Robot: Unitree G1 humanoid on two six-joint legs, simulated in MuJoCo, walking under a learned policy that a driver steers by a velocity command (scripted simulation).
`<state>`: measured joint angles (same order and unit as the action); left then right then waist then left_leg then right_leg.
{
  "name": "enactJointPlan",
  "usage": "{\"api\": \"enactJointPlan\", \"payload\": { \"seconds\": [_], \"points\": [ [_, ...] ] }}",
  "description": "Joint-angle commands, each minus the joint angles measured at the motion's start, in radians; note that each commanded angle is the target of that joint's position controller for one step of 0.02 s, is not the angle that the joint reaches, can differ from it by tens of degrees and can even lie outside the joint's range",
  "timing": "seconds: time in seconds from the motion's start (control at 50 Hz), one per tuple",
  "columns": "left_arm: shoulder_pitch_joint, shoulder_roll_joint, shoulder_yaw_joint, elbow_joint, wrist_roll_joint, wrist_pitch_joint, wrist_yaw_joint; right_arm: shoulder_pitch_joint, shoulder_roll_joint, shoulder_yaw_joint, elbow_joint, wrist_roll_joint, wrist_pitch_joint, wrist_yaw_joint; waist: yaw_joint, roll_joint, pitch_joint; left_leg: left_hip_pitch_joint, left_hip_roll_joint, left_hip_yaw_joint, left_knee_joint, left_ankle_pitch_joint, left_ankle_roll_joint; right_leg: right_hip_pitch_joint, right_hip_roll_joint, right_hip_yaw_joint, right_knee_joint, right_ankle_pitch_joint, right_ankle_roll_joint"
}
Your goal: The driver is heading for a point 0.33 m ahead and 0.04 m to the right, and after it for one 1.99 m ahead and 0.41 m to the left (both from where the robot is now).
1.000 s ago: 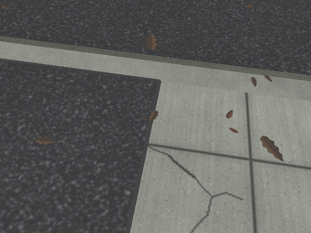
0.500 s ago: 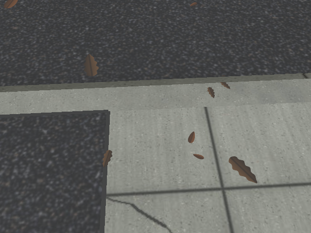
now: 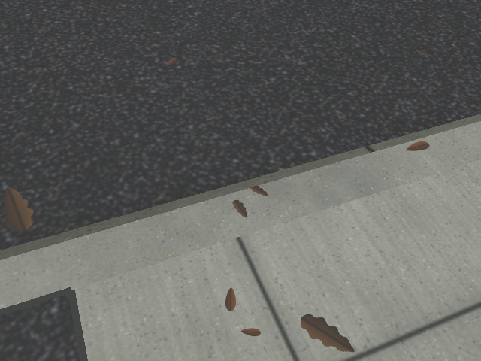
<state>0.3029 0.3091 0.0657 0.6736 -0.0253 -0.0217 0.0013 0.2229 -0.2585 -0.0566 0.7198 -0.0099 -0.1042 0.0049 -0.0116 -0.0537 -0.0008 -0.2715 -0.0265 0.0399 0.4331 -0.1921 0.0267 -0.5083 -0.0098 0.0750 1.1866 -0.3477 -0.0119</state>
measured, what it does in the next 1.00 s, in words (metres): walks ahead: right foot, then left foot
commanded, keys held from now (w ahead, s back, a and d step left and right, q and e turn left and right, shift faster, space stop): w+e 0.20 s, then e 0.04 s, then q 0.76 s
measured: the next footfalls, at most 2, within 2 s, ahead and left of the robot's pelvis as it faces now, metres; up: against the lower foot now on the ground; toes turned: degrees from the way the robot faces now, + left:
right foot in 0.34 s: +0.32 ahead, -0.18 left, +0.00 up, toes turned -12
left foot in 0.84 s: +0.32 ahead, +0.07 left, +0.00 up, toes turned +6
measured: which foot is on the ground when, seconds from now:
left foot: down 0.00-0.36, up 0.38-0.82, down 0.84-1.00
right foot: up 0.00-0.32, down 0.34-0.84, up 0.86-1.00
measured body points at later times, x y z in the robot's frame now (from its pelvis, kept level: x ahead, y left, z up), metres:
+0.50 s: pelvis +0.22 -0.07 -0.01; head +0.26 -0.09 +0.44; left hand +0.44 +0.14 -0.09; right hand +0.24 -0.36 -0.14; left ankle +0.17 +0.11 -0.66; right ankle +0.28 -0.17 -0.74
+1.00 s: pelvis +0.27 -0.02 +0.00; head +0.31 +0.02 +0.45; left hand +0.41 +0.28 -0.12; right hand +0.42 -0.30 -0.08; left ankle +0.28 +0.07 -0.74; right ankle +0.28 -0.17 -0.65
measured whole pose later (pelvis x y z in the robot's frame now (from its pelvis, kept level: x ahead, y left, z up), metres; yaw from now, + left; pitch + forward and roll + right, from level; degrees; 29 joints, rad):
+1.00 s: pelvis +0.27 -0.02 +0.00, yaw +7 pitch +3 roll -3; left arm 0.07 0.31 0.09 0.78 0.01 0.02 0.04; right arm 0.21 -0.29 -0.07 0.73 0.00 0.01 -0.02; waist -0.02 -0.03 0.05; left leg -0.31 -0.01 -0.03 0.49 -0.22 0.06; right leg -0.55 0.00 0.00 1.10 -0.43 0.05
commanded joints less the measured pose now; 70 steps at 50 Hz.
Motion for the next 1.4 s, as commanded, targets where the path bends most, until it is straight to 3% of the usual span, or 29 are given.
{"api": "enactJointPlan", "payload": {
  "seconds": [0.02, 0.18, 0.26, 0.3, 0.34, 0.36, 0.38, 0.4, 0.42, 0.44, 0.48, 0.52, 0.58, 0.66, 0.8, 0.82, 0.84, 0.86, 0.88, 0.9, 0.94, 1.0, 1.1, 1.26, 1.32, 1.34, 1.36, 1.38, 1.4],
  "points": [
    [-0.035, 0.047, 0.019, -0.097, -0.002, -0.005, -0.007, 0.021, -0.116, -0.030, -0.023, 0.003, -0.015, -0.002, -0.010, 0.167, 0.013, 0.154, 0.271, -0.237, -0.247, 0.090, 0.155, -0.214, -0.089, 0.030, -0.014, 0.069, 0.014],
    [-0.222, 0.008, 0.001, -0.141, 0.003, -0.016, -0.036, 0.053, -0.183, -0.043, 0.047, 0.008, 0.002, -0.011, -0.062, 0.120, 0.048, 0.223, 0.266, 0.011, -0.258, 0.276, 0.131, -0.210, -0.088, -0.038, -0.382, 0.371, 0.014],
    [-0.302, 0.004, 0.000, -0.182, 0.009, -0.022, -0.061, 0.088, -0.211, -0.046, 0.080, 0.028, 0.028, -0.016, -0.073, 0.121, 0.076, 0.268, 0.282, 0.071, -0.176, 0.517, 0.105, -0.122, -0.044, -0.110, -0.534, 0.311, -0.021],
    [-0.234, 0.029, 0.016, -0.178, 0.020, -0.029, -0.062, 0.097, -0.236, -0.049, 0.095, 0.044, 0.037, -0.018, -0.016, 0.154, 0.016, 0.289, 0.285, 0.069, -0.055, 0.789, 0.091, 0.026, 0.022, -0.134, -0.590, 0.239, -0.063],
    [-0.008, 0.106, 0.053, -0.110, 0.032, -0.030, -0.041, 0.090, -0.212, -0.035, 0.103, 0.044, 0.035, -0.017, 0.116, 0.113, -0.108, 0.172, 0.218, 0.105, 0.237, 0.744, 0.032, 0.400, 0.037, -0.109, -0.733, 0.518, -0.122],
    [0.107, 0.196, 0.062, -0.089, 0.060, -0.024, -0.014, 0.095, -0.120, 0.000, 0.065, -0.005, 0.024, -0.009, 0.130, -0.077, -0.261, -0.090, 0.126, 0.104, 0.586, 0.094, -0.019, 0.731, -0.225, 0.153, -0.624, 1.073, -0.199],
    [0.064, 0.196, 0.039, -0.114, 0.077, -0.026, -0.015, 0.265, -0.077, 0.029, 0.103, 0.016, 0.018, 0.011, 0.058, -0.215, -0.501, -0.283, 0.007, -0.081, 0.898, -0.537, -0.064, 0.945, -0.510, 0.500, -0.638, 1.271, -0.419],
    [0.067, 0.133, 0.035, -0.114, 0.064, -0.018, -0.023, 0.198, -0.204, -0.010, 0.130, 0.046, 0.025, 0.012, 0.126, -0.043, -0.514, -0.259, 0.043, -0.215, 0.920, -0.491, -0.066, 0.818, -0.429, 0.388, -0.675, 1.146, -0.374],
    [-0.001, 0.114, 0.024, -0.097, 0.049, -0.022, -0.027, 0.100, -0.194, -0.011, 0.090, 0.066, 0.035, 0.012, 0.094, -0.048, -0.339, -0.333, 0.081, -0.172, 0.877, -0.459, -0.064, 0.706, -0.368, 0.241, -0.709, 1.015, -0.317],
    [-0.068, 0.080, 0.014, -0.079, 0.035, -0.028, -0.028, 0.071, -0.156, -0.004, 0.094, 0.052, 0.048, -0.002, 0.050, 0.013, -0.222, -0.337, 0.120, -0.141, 0.788, -0.395, -0.073, 0.559, -0.309, 0.168, -0.759, 0.882, -0.267],
    [-0.157, 0.043, 0.004, -0.062, 0.046, -0.038, -0.030, 0.125, -0.138, -0.011, 0.127, 0.032, 0.094, -0.023, -0.021, -0.022, -0.135, -0.175, 0.136, -0.115, 0.719, -0.282, -0.100, 0.302, -0.255, 0.052, -0.855, 0.765, -0.236],
    [-0.216, 0.049, 0.008, -0.053, 0.065, -0.050, -0.025, 0.170, -0.113, -0.014, 0.134, 0.026, 0.121, -0.039, -0.055, -0.053, -0.120, -0.104, 0.118, -0.091, 0.684, -0.221, -0.122, 0.201, -0.252, -0.017, -0.908, 0.716, -0.248],
    [-0.221, 0.075, 0.021, -0.026, 0.057, -0.044, 0.002, 0.096, -0.117, -0.023, 0.091, 0.019, 0.137, -0.050, -0.036, -0.057, -0.094, -0.167, 0.131, -0.087, 0.612, -0.152, -0.119, 0.219, -0.275, -0.055, -0.943, 0.554, -0.248],
    [-0.215, 0.089, 0.029, 0.006, 0.047, -0.016, 0.032, 0.001, -0.111, -0.026, 0.037, 0.020, 0.149, -0.035, -0.002, -0.058, -0.062, -0.197, 0.145, -0.065, 0.497, -0.110, -0.100, 0.259, -0.298, -0.073, -0.976, 0.293, -0.238],
    [-0.228, 0.129, 0.047, 0.046, 0.007, 0.024, 0.033, 0.007, -0.110, -0.038, -0.005, 0.020, 0.153, 0.005, -0.022, -0.057, -0.073, -0.059, 0.085, 0.038, 0.170, -0.078, -0.024, 0.355, -0.320, -0.130, -0.818, 0.358, -0.164],
    [-0.197, 0.111, 0.045, 0.064, 0.000, 0.029, 0.033, 0.036, -0.126, -0.046, 0.003, 0.015, 0.150, 0.005, -0.029, -0.030, -0.075, 0.010, 0.060, 0.033, 0.070, 0.015, 0.005, 0.333, -0.283, -0.162, -0.743, 0.307, -0.112],
    [-0.150, 0.073, 0.038, 0.079, 0.014, 0.031, 0.030, 0.062, -0.200, -0.069, 0.002, 0.011, 0.147, -0.006, -0.015, 0.120, -0.063, 0.098, 0.130, -0.111, -0.041, 0.267, 0.057, 0.239, -0.196, -0.241, -0.557, 0.183, -0.026],
    [-0.192, 0.027, 0.021, 0.023, 0.058, 0.028, 0.026, 0.064, -0.330, -0.095, -0.023, 0.004, 0.145, -0.024, 0.009, 0.418, -0.037, 0.225, 0.370, -0.476, -0.067, 0.594, 0.232, -0.084, -0.022, -0.289, -0.274, -0.234, 0.086],
    [-0.292, 0.062, 0.030, 0.004, 0.053, 0.025, 0.031, 0.099, -0.290, -0.083, -0.032, -0.025, 0.123, -0.014, -0.068, 0.301, -0.102, 0.212, 0.414, -0.535, -0.086, 0.599, 0.339, -0.151, 0.019, -0.101, -0.074, -0.349, 0.085],
    [-0.295, 0.077, 0.037, 0.007, 0.029, 0.027, 0.031, 0.068, -0.270, -0.075, -0.036, -0.027, 0.101, -0.009, -0.044, 0.224, -0.105, 0.214, 0.369, -0.451, -0.084, 0.565, 0.308, -0.176, 0.003, -0.045, -0.012, -0.280, 0.067],
    [-0.259, 0.088, 0.046, 0.039, 0.030, 0.032, 0.045, -0.033, -0.213, -0.064, -0.056, 0.017, 0.091, -0.018, 0.001, 0.158, -0.096, 0.216, 0.293, -0.361, -0.067, 0.479, 0.213, -0.200, -0.023, -0.013, -0.041, -0.131, 0.057],
    [-0.240, 0.078, 0.048, 0.046, 0.028, 0.028, 0.047, -0.046, -0.189, -0.052, -0.072, 0.018, 0.102, -0.036, 0.020, 0.171, -0.129, 0.195, 0.251, -0.326, -0.067, 0.525, 0.201, -0.129, 0.004, -0.013, -0.051, -0.027, 0.072],
    [-0.278, 0.053, 0.037, 0.039, 0.022, 0.023, 0.042, -0.025, -0.218, -0.063, -0.084, 0.022, 0.117, -0.052, -0.006, 0.183, -0.113, 0.216, 0.230, -0.372, -0.065, 0.389, 0.197, -0.096, 0.021, 0.007, -0.286, 0.018, 0.099],
    [-0.257, 0.074, 0.040, 0.042, 0.013, -0.002, 0.017, -0.075, -0.226, -0.067, -0.115, 0.022, 0.136, -0.039, -0.011, 0.220, -0.094, 0.130, 0.197, -0.517, -0.032, 0.329, 0.197, 0.086, 0.056, 0.021, -0.528, -0.018, 0.083],
    [-0.176, 0.081, 0.046, 0.064, 0.012, -0.017, 0.004, -0.121, -0.216, -0.063, -0.133, 0.038, 0.147, -0.044, 0.042, 0.215, -0.103, 0.100, 0.142, -0.532, 0.028, 0.307, 0.142, 0.246, 0.056, -0.005, -0.796, 0.154, 0.052],
    [-0.146, 0.115, 0.057, 0.074, 0.020, -0.017, 0.005, -0.109, -0.191, -0.056, -0.139, 0.037, 0.149, -0.047, 0.040, 0.173, -0.116, 0.023, 0.096, -0.501, 0.080, 0.167, 0.095, 0.361, -0.023, 0.039, -0.851, 0.256, 0.023],
    [-0.150, 0.180, 0.067, 0.062, 0.036, -0.008, 0.014, -0.049, -0.129, -0.040, -0.136, 0.021, 0.149, -0.043, -0.005, -0.053, -0.136, -0.115, -0.023, -0.350, 0.295, -0.183, 0.036, 0.475, -0.236, 0.230, -0.867, 0.424, -0.060],
    [-0.157, 0.211, 0.071, 0.061, 0.069, -0.004, 0.011, -0.041, -0.175, -0.056, -0.165, 0.028, 0.138, -0.041, -0.018, -0.236, -0.087, -0.301, -0.122, -0.223, 0.480, -0.482, -0.017, 0.436, -0.391, 0.445, -0.886, 0.581, -0.243],
    [-0.196, 0.162, 0.058, 0.036, 0.062, -0.008, 0.013, -0.021, -0.251, -0.079, -0.144, 0.017, 0.132, -0.039, -0.017, -0.145, -0.075, -0.323, -0.041, -0.227, 0.667, -0.444, -0.053, 0.406, -0.417, 0.417, -0.889, 0.547, -0.290]
  ]
}}
Velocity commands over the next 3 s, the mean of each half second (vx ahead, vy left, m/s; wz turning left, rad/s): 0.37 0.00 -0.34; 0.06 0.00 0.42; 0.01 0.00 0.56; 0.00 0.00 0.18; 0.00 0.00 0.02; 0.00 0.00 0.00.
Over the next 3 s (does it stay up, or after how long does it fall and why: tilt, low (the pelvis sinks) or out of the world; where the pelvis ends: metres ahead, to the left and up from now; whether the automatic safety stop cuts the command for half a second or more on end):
stays up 0.28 -0.02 0.00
